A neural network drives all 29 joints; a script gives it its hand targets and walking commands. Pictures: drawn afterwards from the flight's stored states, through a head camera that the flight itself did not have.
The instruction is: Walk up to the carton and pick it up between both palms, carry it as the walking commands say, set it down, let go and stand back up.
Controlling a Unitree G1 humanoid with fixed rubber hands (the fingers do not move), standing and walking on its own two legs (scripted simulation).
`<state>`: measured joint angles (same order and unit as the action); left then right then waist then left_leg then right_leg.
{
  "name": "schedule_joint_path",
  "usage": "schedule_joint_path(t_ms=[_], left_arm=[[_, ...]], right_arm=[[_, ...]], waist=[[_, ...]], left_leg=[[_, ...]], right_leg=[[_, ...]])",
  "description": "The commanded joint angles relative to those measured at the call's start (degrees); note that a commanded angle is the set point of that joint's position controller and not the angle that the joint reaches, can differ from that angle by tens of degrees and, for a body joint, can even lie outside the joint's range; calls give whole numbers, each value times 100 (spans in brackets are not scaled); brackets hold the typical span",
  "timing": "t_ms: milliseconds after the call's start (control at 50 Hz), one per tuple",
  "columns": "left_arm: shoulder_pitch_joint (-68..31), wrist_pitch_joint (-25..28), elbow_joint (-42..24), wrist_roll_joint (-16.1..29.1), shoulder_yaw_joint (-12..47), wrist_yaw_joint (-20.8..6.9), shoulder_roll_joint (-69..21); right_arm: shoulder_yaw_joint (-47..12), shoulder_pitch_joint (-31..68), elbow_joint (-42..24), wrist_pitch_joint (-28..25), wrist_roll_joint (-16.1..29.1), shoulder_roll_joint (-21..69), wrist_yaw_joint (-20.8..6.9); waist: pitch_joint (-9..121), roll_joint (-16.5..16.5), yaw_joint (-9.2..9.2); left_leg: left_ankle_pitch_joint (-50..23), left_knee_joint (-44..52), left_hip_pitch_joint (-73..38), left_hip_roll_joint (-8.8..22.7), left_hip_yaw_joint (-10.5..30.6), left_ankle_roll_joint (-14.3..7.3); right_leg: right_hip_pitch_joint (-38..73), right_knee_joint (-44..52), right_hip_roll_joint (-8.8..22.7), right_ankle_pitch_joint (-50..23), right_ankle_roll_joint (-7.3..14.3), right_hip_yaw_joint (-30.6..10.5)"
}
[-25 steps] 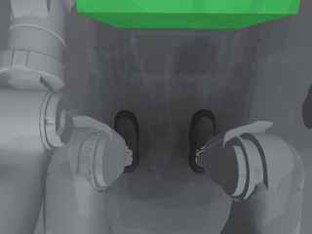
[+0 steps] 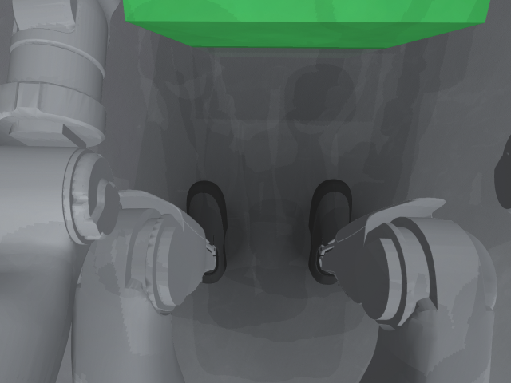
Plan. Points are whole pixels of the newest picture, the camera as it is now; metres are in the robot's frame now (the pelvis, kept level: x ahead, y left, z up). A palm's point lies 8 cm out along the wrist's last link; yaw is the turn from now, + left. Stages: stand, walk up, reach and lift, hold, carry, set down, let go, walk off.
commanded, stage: reach and lift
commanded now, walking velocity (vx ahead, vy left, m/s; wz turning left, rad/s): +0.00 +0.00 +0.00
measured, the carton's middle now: out of the picture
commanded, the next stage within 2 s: none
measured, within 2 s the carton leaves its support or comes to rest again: leaves its support in 0.30 s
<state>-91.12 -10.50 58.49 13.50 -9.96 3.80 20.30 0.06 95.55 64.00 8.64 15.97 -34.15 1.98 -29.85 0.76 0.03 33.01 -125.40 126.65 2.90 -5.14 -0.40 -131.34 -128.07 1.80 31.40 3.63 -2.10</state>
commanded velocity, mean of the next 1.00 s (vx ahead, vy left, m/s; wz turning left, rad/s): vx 0.00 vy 0.00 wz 0.00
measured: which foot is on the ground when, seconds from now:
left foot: down 0.00-1.00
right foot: down 0.00-1.00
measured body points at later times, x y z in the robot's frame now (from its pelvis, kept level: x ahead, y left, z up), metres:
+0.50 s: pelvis -0.01 +0.00 +0.00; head +0.36 -0.04 +0.24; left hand +0.58 +0.14 -0.14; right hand +0.59 -0.25 -0.13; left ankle +0.12 +0.12 -0.33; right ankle +0.11 -0.11 -0.33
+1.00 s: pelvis -0.02 +0.00 +0.01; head +0.33 -0.04 +0.28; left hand +0.57 +0.14 -0.09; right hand +0.58 -0.25 -0.08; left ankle +0.12 +0.12 -0.33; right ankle +0.11 -0.11 -0.33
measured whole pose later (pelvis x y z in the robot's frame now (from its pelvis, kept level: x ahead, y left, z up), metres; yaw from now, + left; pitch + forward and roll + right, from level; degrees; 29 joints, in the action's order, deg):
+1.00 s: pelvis -0.02 +0.00 +0.01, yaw -1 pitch +24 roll +6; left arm -83.3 -24.7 47.9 13.5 -10.1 5.8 20.8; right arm 0.1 96.0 64.0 19.9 12.2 -30.9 3.7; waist -30.1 0.8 0.9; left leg 33.1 -125.4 116.0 2.3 -4.9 -0.4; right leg -120.4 -128.1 1.8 31.6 3.7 -2.1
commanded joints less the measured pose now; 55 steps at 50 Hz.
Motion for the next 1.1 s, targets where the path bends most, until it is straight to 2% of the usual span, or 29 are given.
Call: schedule_joint_path(t_ms=[0,20,140,160,180,200,220,240,260,280,300,340,380,440,460,480,500,560,720,740,760,780,820,880,900,920,940,1000,1080], left_arm=[[-2870,-277,-1623,298,1401,-1517,-4967],[-2878,-266,-1664,291,1359,-1503,-4974],[-3557,-290,-2502,618,1741,-1341,-5067],[-3625,-300,-2616,652,1760,-1289,-4983],[-3754,-333,-2851,720,1828,-1265,-4994],[-3870,-329,-3061,785,1918,-1195,-5012],[-3933,-356,-3198,837,1903,-1149,-5067],[-4108,-372,-3401,838,1904,-1110,-4947],[-4029,-419,-3340,853,1914,-1078,-5059],[-3936,-447,-3187,798,1883,-1040,-4986],[-4055,-465,-3372,822,1912,-1018,-5060],[-4219,-478,-3325,752,1822,-969,-4975],[-4278,-515,-3258,701,1709,-962,-4969],[-4454,-546,-3026,596,1590,-946,-4992],[-4586,-555,-2938,523,1499,-943,-4848],[-4587,-562,-3076,579,1548,-952,-5029],[-4822,-570,-3210,622,1609,-955,-5043],[-4880,-606,-3293,584,1539,-941,-4944],[-5179,-742,-3890,616,1578,-850,-4953],[-5019,-790,-3712,585,1560,-854,-4951],[-4940,-834,-3661,538,1478,-874,-5035],[-5028,-835,-3725,553,1486,-893,-4968],[-5034,-899,-3874,574,1482,-887,-5120],[-4970,-958,-3651,450,1364,-910,-5164],[-5145,-966,-3866,494,1414,-920,-5168],[-5155,-979,-3808,481,1350,-933,-5206],[-5144,-996,-3804,458,1356,-959,-5268],[-5137,-1066,-4078,443,1309,-942,-5265],[-4963,-1220,-4085,415,1311,-965,-5514]], right_arm=[[-1150,2119,-679,584,-48,5748,-2171],[-1162,2217,-886,562,6,5804,-2162],[-1469,2987,-1777,482,298,5691,-1920],[-1542,3096,-1919,486,389,5732,-1864],[-1578,3169,-2081,500,386,5646,-1815],[-1609,3328,-2304,491,486,5751,-1767],[-1653,3531,-2641,461,504,5561,-1715],[-1660,3626,-2817,472,561,5602,-1657],[-1597,3784,-2958,461,538,5489,-1605],[-1553,3701,-2759,481,532,5491,-1575],[-1527,3842,-3014,470,551,5465,-1550],[-1391,3740,-2691,520,479,5526,-1520],[-1313,3828,-2647,578,396,5544,-1487],[-1155,3771,-2246,637,327,5697,-1468],[-1063,3657,-1944,682,290,5752,-1490],[-1108,3861,-2275,670,275,5753,-1484],[-1071,3771,-2081,712,274,5837,-1496],[-1052,3894,-2252,762,264,5852,-1487],[-971,3997,-2553,902,318,6055,-1465],[-966,3964,-2522,916,329,6061,-1465],[-918,4013,-2558,950,236,6041,-1461],[-907,3849,-2436,979,237,6164,-1474],[-915,4014,-2682,998,260,6203,-1473],[-747,3892,-2412,1068,163,6297,-1489],[-761,3859,-2399,1101,158,6350,-1500],[-609,3728,-2191,1135,74,6417,-1525],[-576,3720,-2209,1145,72,6411,-1542],[-614,3789,-2562,1186,160,6609,-1562],[-569,3515,-2578,1309,60,6805,-1553]], waist=[[7182,730,-152],[7426,744,-229],[9618,693,-90],[10175,746,-172],[10516,741,-91],[11071,709,-126],[11535,709,-19],[11950,624,-103],[12108,647,11],[11942,639,-21],[12148,508,-41],[11931,579,37],[11768,556,-29],[11249,568,-7],[10891,500,-84],[11033,527,-31],[11074,560,27],[11293,469,-90],[12164,493,-177],[12107,482,-202],[12002,510,-119],[11964,534,-185],[12283,577,-128],[11907,478,-206],[12006,442,-216],[11813,542,-123],[11758,430,-143],[12506,484,-274],[12891,547,-157]], left_leg=[[-1671,440,-2711,-784,67,-52],[-1823,463,-2885,-786,78,-76],[-2477,392,-3831,-836,37,-23],[-2561,382,-3924,-844,0,-6],[-2615,408,-4032,-866,0,8],[-2812,414,-4241,-877,24,-25],[-3017,386,-4473,-896,38,-18],[-3118,394,-4601,-898,-2,-8],[-3062,455,-4673,-921,44,-17],[-2918,525,-4511,-904,20,-13],[-2969,527,-4622,-914,17,-8],[-2715,639,-4545,-883,17,-31],[-2459,731,-4380,-912,11,-38],[-2065,880,-4185,-902,-1,-48],[-1774,910,-4023,-867,-33,-50],[-1928,913,-4178,-899,12,-49],[-1868,960,-4230,-903,24,-29],[-1911,986,-4335,-907,-39,-27],[-2117,1120,-4888,-941,-14,-35],[-2098,1143,-4826,-932,-23,-12],[-2055,1204,-4799,-950,21,-35],[-1937,1189,-4733,-941,-37,-7],[-1942,1228,-4788,-954,0,-17],[-1783,1369,-4660,-940,-14,-19],[-1760,1358,-4678,-946,-36,5],[-1618,1422,-4568,-945,-4,-5],[-1588,1420,-4615,-945,-40,17],[-1816,1520,-5025,-968,-21,6],[-1936,1663,-4998,-1005,-13,49]], right_leg=[[3951,830,-342,-1960,-80,345],[4012,811,-350,-2065,-105,362],[4827,759,-406,-2728,-136,497],[5339,758,-433,-2987,-139,441],[5532,776,-447,-3101,-114,450],[5749,700,-451,-3318,-121,454],[5898,699,-461,-3510,-108,468],[6104,700,-478,-3684,-96,415],[6104,738,-516,-3630,-83,454],[6088,775,-502,-3551,-71,442],[6102,806,-504,-3526,-50,424],[6075,896,-498,-3315,-57,428],[6039,967,-505,-3060,-51,418],[5855,1139,-499,-2642,-56,451],[5671,1191,-487,-2320,-43,419],[5740,1200,-491,-2421,-37,431],[5853,1258,-504,-2346,-38,448],[5956,1304,-519,-2355,-53,400],[6415,1315,-585,-2498,-89,426],[6364,1349,-589,-2513,-86,428],[6412,1413,-590,-2481,-87,425],[6393,1461,-598,-2359,-80,379],[6590,1496,-616,-2383,-85,396],[6391,1603,-648,-2196,-80,383],[6510,1632,-642,-2212,-66,341],[6452,1688,-646,-2071,-75,374],[6388,1701,-640,-1988,-63,374],[6690,1750,-692,-2172,-93,407],[6956,1929,-767,-2391,-86,394]])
